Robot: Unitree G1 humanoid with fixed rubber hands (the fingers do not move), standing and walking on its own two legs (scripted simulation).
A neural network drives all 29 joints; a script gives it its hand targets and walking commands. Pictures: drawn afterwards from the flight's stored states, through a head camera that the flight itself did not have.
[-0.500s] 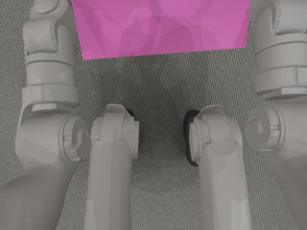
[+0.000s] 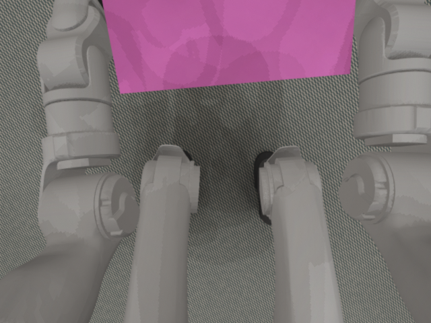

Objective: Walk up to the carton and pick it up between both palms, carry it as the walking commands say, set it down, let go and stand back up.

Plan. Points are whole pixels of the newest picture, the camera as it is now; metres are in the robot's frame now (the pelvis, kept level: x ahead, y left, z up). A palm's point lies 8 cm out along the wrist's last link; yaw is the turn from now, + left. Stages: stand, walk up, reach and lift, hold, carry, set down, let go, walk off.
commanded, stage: reach and lift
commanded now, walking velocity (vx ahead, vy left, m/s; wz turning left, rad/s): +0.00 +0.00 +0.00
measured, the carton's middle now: out of the picture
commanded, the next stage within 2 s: none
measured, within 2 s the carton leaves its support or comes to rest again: neither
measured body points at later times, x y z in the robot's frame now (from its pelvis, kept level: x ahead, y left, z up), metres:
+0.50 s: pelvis -0.01 +0.00 +0.05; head +0.34 -0.01 +0.33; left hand +0.53 +0.17 -0.06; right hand +0.56 -0.16 -0.06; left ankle +0.15 +0.14 -0.44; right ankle +0.14 -0.12 -0.44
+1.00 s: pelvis +0.00 +0.00 +0.11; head +0.32 +0.00 +0.41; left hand +0.52 +0.18 +0.01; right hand +0.53 -0.16 +0.01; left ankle +0.15 +0.14 -0.44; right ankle +0.14 -0.12 -0.44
